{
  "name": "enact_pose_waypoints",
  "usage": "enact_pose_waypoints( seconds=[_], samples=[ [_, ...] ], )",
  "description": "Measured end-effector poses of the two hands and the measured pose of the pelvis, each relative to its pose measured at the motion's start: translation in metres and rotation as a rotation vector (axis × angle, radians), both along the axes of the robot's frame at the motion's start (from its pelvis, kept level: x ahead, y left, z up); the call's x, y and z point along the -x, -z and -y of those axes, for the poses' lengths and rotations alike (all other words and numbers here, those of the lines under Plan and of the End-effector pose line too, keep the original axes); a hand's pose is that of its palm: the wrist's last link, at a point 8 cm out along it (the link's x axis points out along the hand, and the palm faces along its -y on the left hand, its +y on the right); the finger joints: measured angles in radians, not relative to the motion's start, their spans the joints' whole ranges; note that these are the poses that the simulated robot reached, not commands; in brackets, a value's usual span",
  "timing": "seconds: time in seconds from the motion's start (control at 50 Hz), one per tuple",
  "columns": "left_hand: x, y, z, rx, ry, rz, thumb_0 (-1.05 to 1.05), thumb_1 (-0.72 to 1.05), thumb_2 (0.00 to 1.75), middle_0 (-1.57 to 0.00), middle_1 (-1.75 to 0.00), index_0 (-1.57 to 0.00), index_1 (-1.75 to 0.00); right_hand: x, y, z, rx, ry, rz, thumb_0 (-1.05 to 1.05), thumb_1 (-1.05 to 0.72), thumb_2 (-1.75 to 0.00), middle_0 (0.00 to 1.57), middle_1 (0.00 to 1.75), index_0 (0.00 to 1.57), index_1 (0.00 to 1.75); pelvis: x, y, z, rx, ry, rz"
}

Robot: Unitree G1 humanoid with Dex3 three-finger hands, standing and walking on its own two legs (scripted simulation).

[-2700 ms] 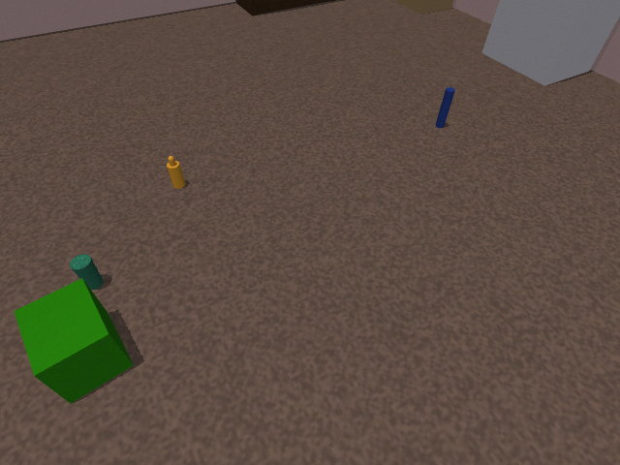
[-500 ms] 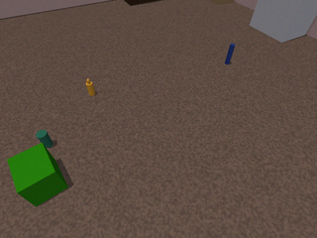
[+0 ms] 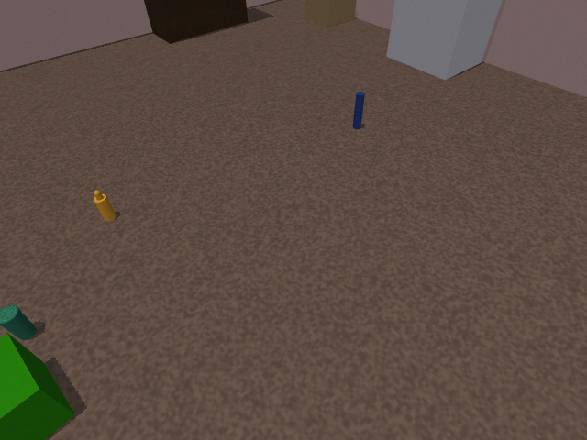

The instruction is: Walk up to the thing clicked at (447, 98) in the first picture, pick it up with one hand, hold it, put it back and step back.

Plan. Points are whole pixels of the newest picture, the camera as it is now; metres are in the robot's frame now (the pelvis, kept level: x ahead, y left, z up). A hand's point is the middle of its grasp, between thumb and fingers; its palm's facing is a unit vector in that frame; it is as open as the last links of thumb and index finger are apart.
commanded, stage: walk up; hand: left
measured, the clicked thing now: (358, 111) +2.05 -0.36 -0.66
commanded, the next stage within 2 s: none
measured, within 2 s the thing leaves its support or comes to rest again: neither
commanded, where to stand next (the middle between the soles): +1.68 -0.44 m, yaw -16 degrees
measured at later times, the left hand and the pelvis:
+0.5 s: hand (182, 357) +0.32 +0.22 -0.17, palm faces -0.15 -0.93 -0.32, open 7.4 cm; pelvis +0.26 -0.05 -0.02, yaw -9 degrees
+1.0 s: hand (278, 179) +0.77 +0.06 -0.12, palm faces -0.29 -0.87 -0.39, open 7.4 cm; pelvis +0.53 -0.16 -0.02, yaw -16 degrees
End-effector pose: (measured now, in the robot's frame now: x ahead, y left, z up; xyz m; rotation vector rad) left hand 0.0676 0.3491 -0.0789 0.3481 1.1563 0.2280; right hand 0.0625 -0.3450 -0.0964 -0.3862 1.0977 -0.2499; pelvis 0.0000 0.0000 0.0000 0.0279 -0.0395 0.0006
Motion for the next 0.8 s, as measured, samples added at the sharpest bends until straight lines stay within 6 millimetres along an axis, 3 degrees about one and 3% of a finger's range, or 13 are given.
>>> enact_pose_waypoints(
  seconds=[0.08,0.12,0.26,0.34,0.4,0.48,0.54,0.66,0.8],
  samples=[
    [-0.053,0.005,0.023,-0.06,0.033,0.064,0.01,0.91,0.9,-0.2,-0.3,-0.2,-0.3,-0.025,0.021,0.047,0.02,0.036,-0.01,0.01,-0.9,-0.9,0.21,0.3,0.21,0.3,-0.036,0.022,0.033,0.011,0.028,0.006],
    [-0.069,0.009,0.039,-0.065,0.024,0.105,0.0,0.91,0.9,-0.2,-0.3,-0.2,-0.3,-0.043,0.026,0.059,0.019,0.041,-0.026,0.01,-0.9,-0.9,0.21,0.3,0.2,0.3,-0.05,0.026,0.045,0.025,0.036,0.007],
    [-0.095,0.011,0.09,0.021,0.028,0.009,0.0,0.91,0.9,-0.2,-0.3,-0.2,-0.3,-0.125,0.004,0.05,-0.07,0.001,0.053,0.01,-0.9,-0.9,0.2,0.3,0.2,0.3,-0.109,0.001,0.06,0.046,0.082,0.012],
    [-0.125,0.021,0.098,0.051,0.048,-0.042,0.0,0.9,0.9,-0.2,-0.3,-0.21,-0.3,-0.163,-0.007,0.046,-0.079,-0.004,0.054,0.01,-0.9,-0.9,0.21,0.3,0.2,0.3,-0.151,-0.003,0.064,0.054,0.109,-0.001],
    [-0.162,0.031,0.096,0.063,0.071,-0.056,0.01,0.9,0.9,-0.21,-0.3,-0.21,-0.3,-0.193,-0.011,0.046,-0.058,0.009,0.04,0.01,-0.9,-0.9,0.21,0.3,0.2,0.3,-0.187,0.0,0.063,0.066,0.123,-0.008],
    [-0.23,0.051,0.085,0.065,0.112,-0.058,0.01,0.9,0.9,-0.21,-0.3,-0.21,-0.3,-0.237,-0.01,0.047,-0.008,0.042,0.053,0.01,-0.9,-0.9,0.21,0.3,0.21,0.3,-0.245,0.014,0.054,0.069,0.144,-0.015],
    [-0.291,0.059,0.083,0.047,0.17,-0.062,0.01,0.9,0.9,-0.2,-0.3,-0.21,-0.3,-0.257,-0.011,0.045,0.022,0.1,0.097,0.0,-0.9,-0.9,0.21,0.3,0.21,0.3,-0.278,0.02,0.049,0.032,0.172,-0.007],
    [-0.42,0.033,0.105,0.058,0.301,0.031,0.01,0.91,0.9,-0.2,-0.3,-0.2,-0.3,-0.264,-0.024,0.042,0.004,0.215,0.055,0.0,-0.9,-0.9,0.21,0.3,0.21,0.3,-0.34,0.0,0.057,0.01,0.221,-0.006],
    [-0.553,0.005,0.149,0.048,0.4,0.103,0.0,0.91,0.9,-0.2,-0.3,-0.2,-0.3,-0.277,-0.012,0.059,-0.034,0.299,-0.067,0.0,-0.9,-0.9,0.21,0.3,0.21,0.3,-0.417,-0.005,0.082,0.0,0.252,-0.007]
  ],
)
